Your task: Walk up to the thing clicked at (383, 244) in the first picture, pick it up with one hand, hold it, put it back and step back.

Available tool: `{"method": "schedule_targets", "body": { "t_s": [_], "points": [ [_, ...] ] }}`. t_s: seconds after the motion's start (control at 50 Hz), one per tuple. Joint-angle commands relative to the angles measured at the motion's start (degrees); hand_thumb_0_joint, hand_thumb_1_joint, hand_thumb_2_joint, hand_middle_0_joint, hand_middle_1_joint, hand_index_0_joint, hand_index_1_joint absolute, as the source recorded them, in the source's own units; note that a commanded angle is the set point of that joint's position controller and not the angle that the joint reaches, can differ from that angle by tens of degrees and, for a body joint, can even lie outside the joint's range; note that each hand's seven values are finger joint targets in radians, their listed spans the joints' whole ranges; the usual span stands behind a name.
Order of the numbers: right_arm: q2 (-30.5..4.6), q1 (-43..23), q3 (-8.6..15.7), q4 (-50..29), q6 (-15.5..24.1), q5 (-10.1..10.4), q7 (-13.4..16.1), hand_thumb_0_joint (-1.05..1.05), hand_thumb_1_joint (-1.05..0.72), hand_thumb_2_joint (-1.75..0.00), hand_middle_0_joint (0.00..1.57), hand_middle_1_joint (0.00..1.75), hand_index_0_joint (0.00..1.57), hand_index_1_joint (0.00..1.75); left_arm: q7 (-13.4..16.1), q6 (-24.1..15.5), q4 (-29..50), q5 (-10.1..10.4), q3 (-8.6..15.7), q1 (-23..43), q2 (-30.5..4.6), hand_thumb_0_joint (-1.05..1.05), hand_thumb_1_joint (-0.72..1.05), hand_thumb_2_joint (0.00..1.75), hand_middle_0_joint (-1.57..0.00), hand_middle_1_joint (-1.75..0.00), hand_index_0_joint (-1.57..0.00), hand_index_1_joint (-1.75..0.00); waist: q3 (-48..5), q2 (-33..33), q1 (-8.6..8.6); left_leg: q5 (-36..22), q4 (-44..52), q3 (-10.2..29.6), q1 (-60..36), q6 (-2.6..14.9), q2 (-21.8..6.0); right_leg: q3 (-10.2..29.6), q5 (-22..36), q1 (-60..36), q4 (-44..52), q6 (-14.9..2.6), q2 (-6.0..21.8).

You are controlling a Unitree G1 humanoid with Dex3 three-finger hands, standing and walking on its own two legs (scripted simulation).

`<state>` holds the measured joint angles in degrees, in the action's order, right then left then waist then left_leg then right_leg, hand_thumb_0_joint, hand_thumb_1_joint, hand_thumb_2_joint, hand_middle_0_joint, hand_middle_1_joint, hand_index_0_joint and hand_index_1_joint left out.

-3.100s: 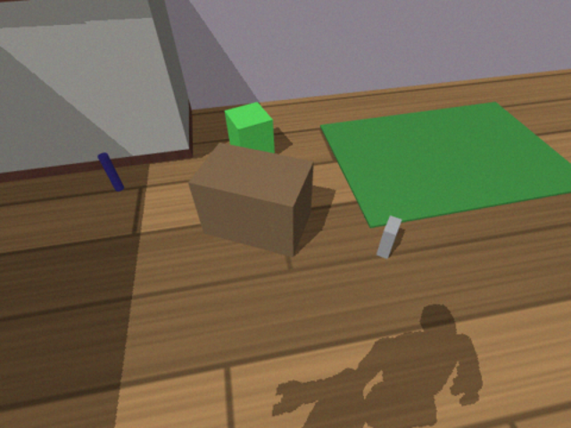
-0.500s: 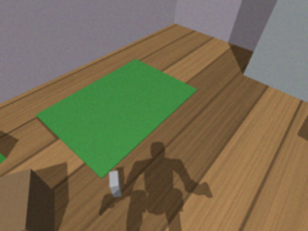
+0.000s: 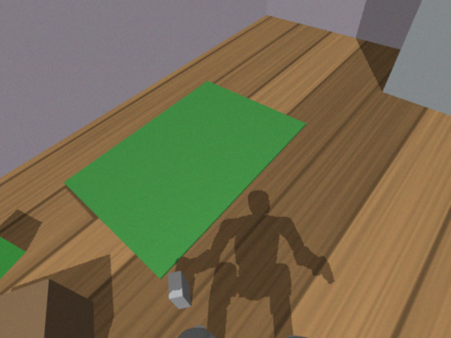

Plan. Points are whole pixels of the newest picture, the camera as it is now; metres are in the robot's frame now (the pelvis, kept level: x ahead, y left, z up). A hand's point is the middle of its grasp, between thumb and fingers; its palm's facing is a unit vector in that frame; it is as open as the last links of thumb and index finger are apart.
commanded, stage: walk up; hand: left
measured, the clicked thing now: (179, 290) +0.40 +0.27 -0.67
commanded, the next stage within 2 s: stand in 1.28 s
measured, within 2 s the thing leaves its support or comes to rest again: neither
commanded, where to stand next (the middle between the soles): +0.11 +0.04 m, yaw +1 degrees
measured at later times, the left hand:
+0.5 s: hand out of the picture +0.07 +0.29 -0.15, palm faces +0.00 -0.93 -0.37, open 7.4 cm
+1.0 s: hand out of the picture +0.11 +0.29 -0.13, palm faces +0.00 -0.94 -0.34, open 7.4 cm
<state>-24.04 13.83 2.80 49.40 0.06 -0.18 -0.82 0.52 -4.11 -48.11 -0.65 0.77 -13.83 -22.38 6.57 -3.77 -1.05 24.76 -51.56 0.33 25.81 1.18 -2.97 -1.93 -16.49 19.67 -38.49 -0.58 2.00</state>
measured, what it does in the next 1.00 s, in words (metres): steps on the spot: left foot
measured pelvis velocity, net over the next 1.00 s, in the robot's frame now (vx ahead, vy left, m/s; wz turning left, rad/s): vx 0.02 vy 0.03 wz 0.02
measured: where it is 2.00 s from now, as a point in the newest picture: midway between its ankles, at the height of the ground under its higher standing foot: outside the picture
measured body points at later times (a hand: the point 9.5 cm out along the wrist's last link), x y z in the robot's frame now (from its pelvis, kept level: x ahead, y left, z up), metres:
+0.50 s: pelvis +0.01 +0.03 +0.01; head +0.02 +0.03 +0.45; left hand +0.07 +0.34 -0.12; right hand +0.11 -0.27 -0.12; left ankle +0.05 +0.15 -0.72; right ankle +0.03 -0.11 -0.72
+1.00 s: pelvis +0.02 +0.03 +0.03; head +0.03 +0.04 +0.48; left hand +0.11 +0.34 -0.10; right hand +0.12 -0.27 -0.10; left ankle +0.05 +0.15 -0.72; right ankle +0.03 -0.11 -0.72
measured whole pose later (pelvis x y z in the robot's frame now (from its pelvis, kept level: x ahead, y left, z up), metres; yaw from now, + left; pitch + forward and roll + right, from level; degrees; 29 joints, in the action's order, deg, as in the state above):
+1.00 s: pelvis +0.02 +0.03 +0.03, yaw +1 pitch -2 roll +0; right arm -20.4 2.9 0.7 66.3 0.3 -0.1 -1.2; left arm -0.3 -1.1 -65.9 -0.2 -0.1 -3.2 -20.0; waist 2.9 -0.3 -0.1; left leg 8.4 -20.9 -1.9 10.2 0.0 -1.3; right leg -0.6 -10.3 6.7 -19.3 1.9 1.9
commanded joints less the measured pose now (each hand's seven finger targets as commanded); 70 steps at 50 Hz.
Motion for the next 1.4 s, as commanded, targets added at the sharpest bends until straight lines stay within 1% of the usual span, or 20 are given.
{"method": "schedule_targets", "body": {
  "t_s": [0.0, 0.04, 0.06, 0.08, 0.1, 0.12, 0.16, 0.2, 0.22, 0.24, 0.26, 0.28, 0.3, 0.32, 0.38, 0.46, 0.62, 1.0, 1.12, 1.38],
  "points": [
    [-9.2, 3.5, 3.3, -1.8, 0.1, -0.1, 0.4, 0.0, -0.9, -0.9, 0.2, 0.3, 0.2, 0.3, 1.8, -0.3, 3.1, 0.3, 4.8, 2.0, -17.7, 0.0, 0.9, 0.9, -0.2, -0.3, -0.2, -0.3, -9.2, 15.4, 1.64, -5.6, 6.3, -1.7, -7.0, 0.34, 0.2, 10.8, 37.1, -1.1, 4.8, -11.57, 14.7],
    [-10.1, 4.8, 3.9, -0.6, 0.5, -0.4, 0.4, 0.0, -0.9, -0.9, 0.2, 0.3, 0.2, 0.3, 1.9, 0.5, 3.2, 0.7, 4.0, 4.3, -16.6, 0.0, 0.9, 0.9, -0.2, -0.3, -0.2, -0.3, -9.8, 12.4, 3.36, -12.4, 13.4, -2.3, -13.4, 1.52, 1.5, 9.6, 23.5, 3.8, 0.5, -8.79, 12.1],
    [-12.0, 4.2, 4.4, -0.4, 0.8, -1.0, 0.5, 0.0, -0.9, -0.9, 0.2, 0.3, 0.2, 0.3, 1.9, 1.1, 2.8, 0.8, 3.5, 3.6, -14.9, 0.0, 0.9, 0.9, -0.2, -0.3, -0.2, -0.3, -9.3, 6.9, 3.29, -15.8, 17.6, 2.2, -14.7, 2.67, -1.0, 8.1, 14.5, 7.3, -2.7, -6.21, 9.3],
    [-14.9, 2.7, 4.9, -1.3, 1.2, -1.7, 0.5, 0.0, -0.9, -0.9, 0.2, 0.3, 0.2, 0.3, 1.8, 1.6, 2.7, 1.2, 3.0, 2.7, -12.0, 0.0, 0.9, 0.9, -0.2, -0.3, -0.2, -0.3, -9.6, -2.7, 2.31, -17.1, 23.9, 16.2, -14.2, 6.07, -9.9, 3.1, 2.6, 10.1, -10.6, -2.26, 3.2],
    [-17.5, -1.0, 5.0, -2.1, 1.4, -0.4, 0.4, 0.0, -0.9, -0.9, 0.2, 0.3, 0.2, 0.3, 2.3, 2.2, 1.4, 1.6, 3.1, 1.4, -12.0, 0.0, 0.9, 0.9, -0.2, -0.3, -0.2, -0.3, -10.2, -8.6, 1.44, -16.8, 27.0, 23.7, -11.0, 12.87, -16.8, -0.2, -15.0, 7.5, -14.6, -1.18, -2.0],
    [-16.8, -2.3, 4.9, -2.0, 1.3, -0.6, 0.1, 0.0, -0.9, -0.9, 0.2, 0.3, 0.2, 0.3, 2.5, 2.4, -0.4, 1.0, 3.5, 2.7, -13.7, 0.0, 0.9, 0.9, -0.2, -0.3, -0.2, -0.3, -9.1, -7.5, 1.92, -16.6, 27.3, 25.0, -7.4, 15.04, -17.2, 3.1, -19.7, 5.5, -18.8, -0.96, -0.6],
    [-13.5, -5.7, 3.4, -1.8, 1.3, -0.4, 0.7, 0.0, -0.9, -0.9, 0.2, 0.3, 0.2, 0.3, 2.0, 2.2, -2.6, 1.3, 3.6, 1.1, -12.4, 0.0, 0.9, 0.9, -0.2, -0.3, -0.2, -0.3, -8.8, -4.8, -0.1, -20.7, 23.2, 16.7, -6.8, 12.22, -12.8, 2.9, -14.5, 3.2, -14.4, -1.17, -0.3],
    [-12.3, -9.2, 2.4, -1.2, 1.0, 0.2, 0.8, 0.0, -0.9, -0.9, 0.2, 0.3, 0.2, 0.3, 1.6, 1.1, -5.3, 1.1, 3.2, -2.4, -11.1, 0.0, 0.9, 0.9, -0.2, -0.3, -0.2, -0.3, -10.2, -6.5, -2.79, -25.5, 17.0, 9.7, -6.5, 7.15, -8.5, 0.9, -2.0, -4.4, 2.5, -1.41, -0.7],
    [-10.3, -9.2, 1.5, -0.8, 0.8, 0.5, 0.7, 0.0, -0.9, -0.9, 0.2, 0.3, 0.2, 0.3, 1.7, 0.6, -6.0, 0.4, 3.6, -1.8, -11.9, 0.0, 0.9, 0.9, -0.2, -0.3, -0.2, -0.3, -11.1, -4.8, -2.44, -25.1, 14.1, 8.6, -4.4, 5.01, -7.5, 4.5, 2.6, -8.7, 6.4, -1.9, 0.8],
    [-8.2, -7.6, 0.9, -0.7, 0.6, 0.8, 0.5, 0.0, -0.9, -0.9, 0.2, 0.3, 0.2, 0.3, 1.8, 0.3, -5.2, -0.5, 4.0, 1.2, -15.0, 0.0, 0.9, 0.9, -0.2, -0.3, -0.2, -0.3, -10.8, 1.9, -0.61, -19.4, 11.3, 6.3, -1.3, 1.88, -3.8, 15.4, 3.9, -8.9, 9.8, -4.38, 7.1],
    [-9.1, -6.9, 1.2, 0.6, 0.4, 0.8, 0.9, 0.0, -0.9, -0.9, 0.2, 0.3, 0.2, 0.3, 1.5, 0.6, -4.9, -0.2, 4.4, 5.5, -18.4, 0.0, 0.9, 0.9, -0.2, -0.3, -0.2, -0.3, -9.4, 6.8, 1.41, -9.1, 10.8, 2.9, -6.6, 0.79, -0.6, 20.7, 2.2, -0.3, 10.9, -8.61, 12.2],
    [-9.8, -5.4, 1.6, 2.5, 0.3, 0.6, 0.9, 0.0, -0.9, -0.9, 0.2, 0.3, 0.2, 0.3, 1.2, 0.8, -4.2, -0.1, 3.8, 9.0, -17.2, 0.0, 0.9, 0.9, -0.2, -0.3, -0.2, -0.3, -7.8, 6.0, 3.1, -6.2, 12.9, 2.6, -11.8, 0.68, -0.9, 19.3, 1.5, 4.1, 10.3, -8.53, 12.1],
    [-10.5, -5.8, 1.8, 3.4, 0.5, 0.3, 0.7, 0.0, -0.9, -0.9, 0.2, 0.3, 0.2, 0.3, 1.1, 0.9, -4.4, 0.1, 2.9, 9.6, -15.3, 0.0, 0.9, 0.9, -0.2, -0.3, -0.2, -0.3, -7.5, 3.3, 3.28, -8.0, 16.7, 4.7, -13.7, 1.57, -2.0, 14.7, 0.9, 5.5, 9.6, -5.95, 9.1],
    [-11.0, -7.2, 1.8, 3.9, 0.8, 0.3, 0.5, 0.0, -0.9, -0.9, 0.2, 0.3, 0.2, 0.3, 1.0, 1.2, -5.1, 0.3, 2.4, 10.2, -13.9, 0.0, 0.9, 0.9, -0.2, -0.3, -0.2, -0.3, -6.2, 1.8, 2.46, -6.6, 20.9, 7.6, -12.5, 2.65, -3.7, 10.1, -2.1, 5.3, 8.4, -3.43, 5.2],
    [-10.9, -10.2, 0.8, 4.9, 1.1, 0.0, 0.0, 0.0, -0.9, -0.9, 0.2, 0.3, 0.2, 0.3, 0.4, 1.4, -8.4, 0.4, 1.9, 7.0, -11.5, 0.0, 0.9, 0.9, -0.2, -0.3, -0.2, -0.3, -6.4, 2.3, 0.0, -1.6, 27.6, 11.6, -6.8, 4.5, -7.5, 5.6, -6.4, -3.3, 8.3, -1.98, 1.1],
    [-10.1, -12.3, 0.1, 7.3, 1.2, 0.1, -0.1, 0.0, -0.9, -0.9, 0.2, 0.3, 0.2, 0.3, 0.1, 1.1, -10.3, 0.5, 1.7, 8.0, -11.7, 0.0, 0.9, 0.9, -0.2, -0.3, -0.2, -0.3, -5.9, 1.4, 0.4, -1.9, 28.9, 8.1, -9.8, 1.82, -4.6, 8.2, -3.8, -3.6, 14.0, -2.57, 3.7],
    [-8.8, -12.6, -0.4, 11.3, 1.2, 0.7, 0.0, 0.0, -0.9, -0.9, 0.2, 0.3, 0.2, 0.3, 0.2, 0.7, -13.0, 0.8, 1.4, 10.8, -11.3, 0.0, 0.9, 0.9, -0.2, -0.3, -0.2, -0.3, -8.9, 4.0, 0.98, -18.1, 29.5, 4.9, -17.2, 0.82, -4.0, 7.5, 8.7, -8.1, 19.3, -1.06, 5.3],
    [-8.8, -13.9, 0.1, 13.4, 1.2, -0.1, 0.3, 0.0, -0.9, -0.9, 0.2, 0.3, 0.2, 0.3, -0.1, 1.9, -15.2, 0.2, 1.4, 12.7, -10.1, 0.0, 0.9, 0.9, -0.2, -0.3, -0.2, -0.3, -8.3, 2.3, 1.05, -13.6, 36.9, 5.3, -17.0, 0.04, -4.9, 5.1, 8.9, -12.4, 22.4, -0.14, 5.0],
    [-8.2, -13.0, 0.1, 13.5, 1.4, 0.1, 0.4, 0.0, -0.9, -0.9, 0.2, 0.3, 0.2, 0.3, 0.0, 1.7, -15.2, 0.2, 1.6, 12.8, -9.9, 0.0, 0.9, 0.9, -0.2, -0.3, -0.2, -0.3, -9.8, 2.9, 1.31, -20.4, 35.5, 4.5, -18.8, -0.03, -4.9, 5.2, 11.1, -13.4, 22.4, 0.03, 5.4],
    [-8.4, -12.3, 0.0, 13.1, 1.9, -0.4, 0.9, 0.0, -0.9, -0.9, 0.2, 0.3, 0.2, 0.3, 0.0, 2.0, -14.7, 0.1, 1.8, 11.4, -9.9, 0.0, 0.9, 0.9, -0.2, -0.3, -0.2, -0.3, -9.9, 3.8, 1.59, -24.3, 34.9, 4.1, -20.6, -0.22, -5.3, 5.7, 12.8, -13.6, 23.3, 0.1, 6.3]
  ]
}}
